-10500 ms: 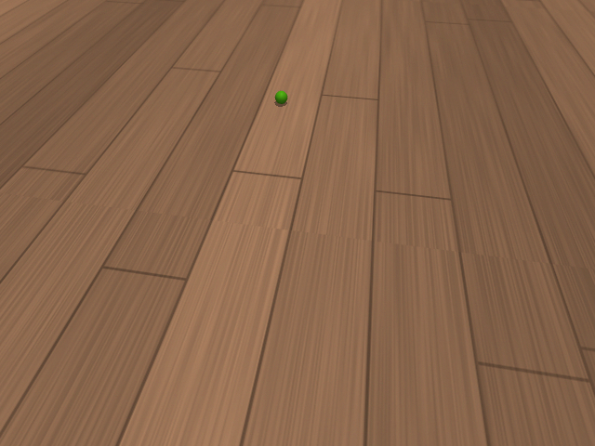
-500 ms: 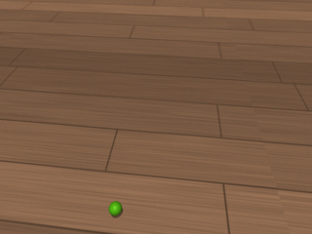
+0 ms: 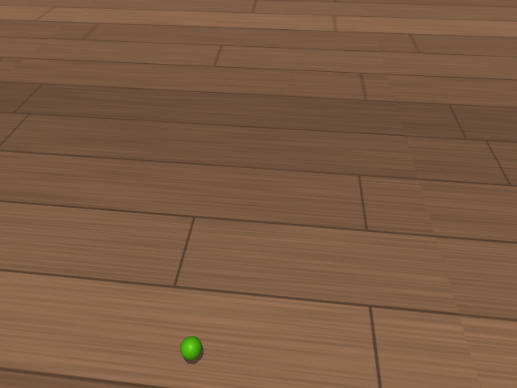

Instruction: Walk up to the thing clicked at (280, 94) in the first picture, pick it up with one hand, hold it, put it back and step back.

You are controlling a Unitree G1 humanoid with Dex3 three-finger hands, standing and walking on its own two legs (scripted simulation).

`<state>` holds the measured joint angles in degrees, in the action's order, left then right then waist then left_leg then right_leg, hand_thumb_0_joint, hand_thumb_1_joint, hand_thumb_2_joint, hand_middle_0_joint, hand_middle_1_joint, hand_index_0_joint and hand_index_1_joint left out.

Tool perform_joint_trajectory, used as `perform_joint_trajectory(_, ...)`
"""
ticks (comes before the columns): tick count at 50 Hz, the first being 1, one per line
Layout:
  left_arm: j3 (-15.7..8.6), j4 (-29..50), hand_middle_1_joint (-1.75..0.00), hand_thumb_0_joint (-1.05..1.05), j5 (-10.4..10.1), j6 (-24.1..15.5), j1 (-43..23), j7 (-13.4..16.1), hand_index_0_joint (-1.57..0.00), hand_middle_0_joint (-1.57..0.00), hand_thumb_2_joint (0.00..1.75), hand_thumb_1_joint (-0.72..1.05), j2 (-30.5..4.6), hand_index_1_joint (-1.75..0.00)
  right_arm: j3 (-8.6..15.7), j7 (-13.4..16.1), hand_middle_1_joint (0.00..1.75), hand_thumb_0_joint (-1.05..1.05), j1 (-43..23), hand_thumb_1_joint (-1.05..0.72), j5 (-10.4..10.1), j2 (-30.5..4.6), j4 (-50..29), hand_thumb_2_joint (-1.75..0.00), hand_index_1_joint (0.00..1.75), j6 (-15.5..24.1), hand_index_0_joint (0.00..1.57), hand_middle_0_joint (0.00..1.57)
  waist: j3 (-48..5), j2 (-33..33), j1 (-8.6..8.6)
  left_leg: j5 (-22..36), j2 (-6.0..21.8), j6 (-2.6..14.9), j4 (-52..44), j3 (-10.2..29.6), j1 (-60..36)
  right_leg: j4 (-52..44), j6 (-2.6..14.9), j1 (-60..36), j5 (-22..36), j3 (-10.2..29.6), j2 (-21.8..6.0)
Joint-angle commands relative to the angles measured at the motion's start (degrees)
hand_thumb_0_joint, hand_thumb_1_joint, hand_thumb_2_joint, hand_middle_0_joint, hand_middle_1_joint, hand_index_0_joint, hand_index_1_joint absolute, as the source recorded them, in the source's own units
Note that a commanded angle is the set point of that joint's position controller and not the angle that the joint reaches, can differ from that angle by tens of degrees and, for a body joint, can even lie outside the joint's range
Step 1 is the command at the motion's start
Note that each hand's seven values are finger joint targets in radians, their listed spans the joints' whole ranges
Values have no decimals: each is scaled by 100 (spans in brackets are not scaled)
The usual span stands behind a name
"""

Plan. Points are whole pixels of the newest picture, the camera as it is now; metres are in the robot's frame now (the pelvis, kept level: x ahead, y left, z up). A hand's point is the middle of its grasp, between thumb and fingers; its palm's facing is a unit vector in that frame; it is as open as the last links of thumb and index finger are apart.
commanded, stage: stand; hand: left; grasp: from above
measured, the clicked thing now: (191, 347) +0.38 +0.26 -0.75
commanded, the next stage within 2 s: rise first in 0.28 s
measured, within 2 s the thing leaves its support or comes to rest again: neither
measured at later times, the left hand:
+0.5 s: hand out of the picture +0.10 +0.25 -0.16, palm faces +0.04 -0.94 -0.34, open 7.7 cm
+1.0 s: hand out of the picture +0.12 +0.27 -0.23, palm faces -0.15 -0.87 -0.46, open 13.8 cm
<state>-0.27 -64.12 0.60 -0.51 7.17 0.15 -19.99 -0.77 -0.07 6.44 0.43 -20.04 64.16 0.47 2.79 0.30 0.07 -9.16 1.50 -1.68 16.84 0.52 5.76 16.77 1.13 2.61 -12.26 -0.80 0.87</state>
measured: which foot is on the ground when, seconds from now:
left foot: down 0.00-1.00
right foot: down 0.00-1.00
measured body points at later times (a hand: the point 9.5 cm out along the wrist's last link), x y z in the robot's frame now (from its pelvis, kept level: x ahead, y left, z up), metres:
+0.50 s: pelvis -0.01 +0.00 -0.01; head +0.03 +0.00 +0.44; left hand +0.10 +0.30 -0.13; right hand +0.08 -0.29 -0.14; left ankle +0.00 +0.14 -0.75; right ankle -0.03 -0.10 -0.75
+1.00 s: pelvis -0.02 +0.02 -0.08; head +0.07 +0.03 +0.36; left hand +0.13 +0.31 -0.20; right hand +0.13 -0.24 -0.18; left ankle +0.00 +0.14 -0.75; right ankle -0.03 -0.10 -0.75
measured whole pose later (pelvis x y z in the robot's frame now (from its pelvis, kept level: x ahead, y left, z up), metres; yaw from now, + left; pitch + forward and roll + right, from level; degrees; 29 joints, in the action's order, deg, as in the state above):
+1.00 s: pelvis -0.02 +0.02 -0.08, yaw -1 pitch +16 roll -1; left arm -7.6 -36.8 15.0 7.7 9.4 2.1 -17.0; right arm 2.3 0.5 12.1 -1.0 -13.9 34.3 4.9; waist -5.3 -0.3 1.0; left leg -26.9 1.2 0.0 59.8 0.6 48.5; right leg 58.7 -0.3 44.7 -29.7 -0.5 0.4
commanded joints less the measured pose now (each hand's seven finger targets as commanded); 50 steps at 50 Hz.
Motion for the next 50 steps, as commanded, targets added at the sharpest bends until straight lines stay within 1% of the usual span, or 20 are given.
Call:
perform_joint_trajectory(1, -211, 315, -30, 0, -15, -132, -166, 69, -20, -20, 90, 90, -1236, -30, 249, 96, 30, 0, -208, -90, -4, -1204, -311, -90, 30, 121, 20, 20, -343, -24, -17, 1126, 637, 251, -99, 511, -184, -246, 23, 168, 1204, 540, -847)
perform_joint_trajectory(7, -213, 311, -30, 0, -15, -127, -182, 54, -20, -20, 90, 90, -1242, -30, 253, 81, 30, 0, -188, -90, 11, -1205, -297, -90, 30, 120, 20, 20, -267, -23, -3, 823, 613, 224, -149, 514, -135, -298, 32, 278, 863, 568, -825)
perform_joint_trajectory(18, -202, 310, -30, 0, -28, -135, -157, 66, -20, -20, 90, 90, -1262, -30, 249, 83, 30, 0, -126, -90, 10, -1195, -273, -90, 30, 123, 20, 20, -397, -18, 4, 1096, 628, 226, -80, 482, -228, -229, 43, 173, 1271, 594, -848)
perform_joint_trajectory(19, -194, 307, -34, 0, -19, -136, -122, 64, -20, -21, 92, 84, -1243, -35, 245, 82, 30, 0, -140, -94, 9, -1203, -271, -92, 30, 116, 20, 20, -381, -30, -20, 1078, 627, 246, -65, 477, -238, -250, 37, 213, 1243, 589, -842)
perform_joint_trajectory(20, -130, 2318, -42, 0, -326, -643, -2132, 137, -19, -24, 97, 76, -185, -43, 35, 206, 30, 0, -157, -96, -414, -282, -1807, -92, 30, 398, 20, 20, -30, 217, 679, 104, -248, 254, 329, -310, 545, 147, -68, 1513, 772, 150, -168)
perform_joint_trajectory(21, -285, 1984, -50, 0, -286, -590, -2593, 158, -20, -24, 94, 68, -579, -51, 72, 261, 30, 0, 155, -93, -405, -448, -1504, -91, 30, 395, 20, 20, -312, 17, 461, 104, -241, 283, 449, -276, 511, 209, -104, 1218, 663, 91, -184)
perform_joint_trajectory(22, -641, 972, -57, 0, -190, -337, -1665, 188, -18, -22, 95, 60, -1102, -59, 132, 298, 30, 0, 311, -91, -401, -616, -1415, -91, 30, 326, 20, 20, -183, -265, 376, -24, -260, 298, 553, -256, 727, 253, -77, 1292, 384, 16, -126)
perform_joint_trajectory(23, -771, 637, -64, 0, -85, -229, -1248, 113, -20, -22, 91, 52, -1190, -66, 223, 287, 30, 0, 352, -92, -378, -609, -1572, -91, 30, 262, 20, 20, -235, -202, 175, 11, -234, 291, 727, -293, 890, 432, -63, 1349, 342, -2, -137)
perform_joint_trajectory(25, -840, 773, -80, 0, 168, -259, -1834, -4, -19, -18, 89, 36, -1391, -81, 366, 337, 30, 0, 508, -91, -310, -592, -1774, -90, 30, 306, 20, 20, -888, -392, 176, 268, -230, 326, 1092, -240, 1004, 811, -91, 1433, 661, 40, -148)
perform_joint_trajectory(27, -953, 299, -95, 0, 577, -124, -1118, -159, -17, -14, 87, 20, -1327, -91, 503, 290, 30, 0, 736, -94, -216, -591, -1946, -91, 30, 335, 20, 20, -1386, -361, 158, 635, -278, 329, 1584, -195, 1312, 1350, -87, 1543, 1151, 36, -156)
perform_joint_trajectory(28, -1068, 212, -99, 0, 755, -66, -641, -200, -15, -12, 90, 12, -1315, -95, 573, 242, 30, 0, 805, -94, -190, -570, -2065, -91, 30, 325, 20, 20, -1620, -213, -55, 812, -308, 298, 1756, -185, 1456, 1587, -45, 1543, 1269, 21, -135)
perform_joint_trajectory(29, -1196, 356, -101, 0, 808, -15, -310, -192, -14, -11, 90, 4, -1297, -97, 599, 208, 30, 0, 815, -94, -183, -533, -2243, -91, 30, 315, 20, 20, -1825, 50, -194, 896, -347, 255, 1862, -210, 1479, 1715, -13, 1512, 1240, 34, -120)
perform_joint_trajectory(31, -1124, 1058, -105, 0, 888, 123, -476, -75, -14, -10, 89, -12, -1126, -102, 602, 168, 30, 0, 740, -92, -189, -431, -2604, -90, 30, 307, 20, 20, -2068, 242, -269, 926, -353, 219, 1910, -205, 1478, 1773, -10, 1551, 1129, 11, -87)
perform_joint_trajectory(33, -898, 1100, -109, 0, 961, 424, -523, 36, -13, -10, 89, -28, -781, -105, 578, 132, 30, 0, 613, -91, -234, -417, -2851, -90, 30, 296, 20, 20, -1605, 125, -115, 606, -320, 223, 1981, -182, 1757, 1773, -15, 1996, 747, -26, -42)
perform_joint_trajectory(36, -1010, 1597, -109, 0, 1016, 660, -599, 165, -11, -9, 95, -50, -922, -107, 613, 115, 30, 0, 522, -94, -254, -405, -3169, -91, 30, 332, 20, 20, -1538, 71, -33, 293, -221, 203, 2302, -134, 2090, 2124, 0, 2529, 311, -78, 15)
perform_joint_trajectory(39, -944, 2022, -108, 0, 1095, 735, -554, 185, -9, -8, 95, -55, -775, -106, 598, 96, 30, 0, 551, -91, -228, -370, -3363, -90, 30, 460, 20, 20, -1400, 13, 36, -323, -171, 193, 2627, -79, 2562, 2479, 8, 3037, -323, -112, 46)
perform_joint_trajectory(42, -1050, 2712, -108, 0, 1218, 626, -540, 239, -8, -7, 95, -54, -842, -106, 644, 113, 30, 0, 635, -89, -185, -295, -3518, -90, 30, 578, 20, 20, -1824, 51, 66, -307, -157, 211, 3080, -52, 2737, 2931, -5, 3363, -306, -62, 28)
perform_joint_trajectory(44, -991, 3008, -108, 0, 1299, 605, -172, 256, -8, -7, 96, -56, -720, -107, 645, 113, 30, 0, 645, -89, -166, -255, -3616, -90, 30, 655, 20, 20, -2029, 164, 82, -138, -132, 219, 3367, -21, 2840, 3258, -7, 3598, -158, -60, 25)
perform_joint_trajectory(46, -1186, 3449, -108, 0, 1450, 592, -30, 300, -8, -7, 98, -58, -971, -108, 665, 135, 30, 0, 650, -89, -148, -264, -3672, -90, 30, 709, 20, 20, -2327, 348, 23, 26, -106, 225, 3601, -19, 2850, 3494, -13, 3755, -55, -54, 17)
perform_joint_trajectory(50, -978, 3963, -108, 0, 1589, 753, 435, 292, -9, -9, 97, -61, -732, -108, 651, 145, 30, 0, 663, -93, -133, -238, -3766, -91, 30, 765, 20, 20, -2487, 403, 142, 247, -62, 238, 3903, 57, 2959, 3779, -27, 4090, 31, -78, 35)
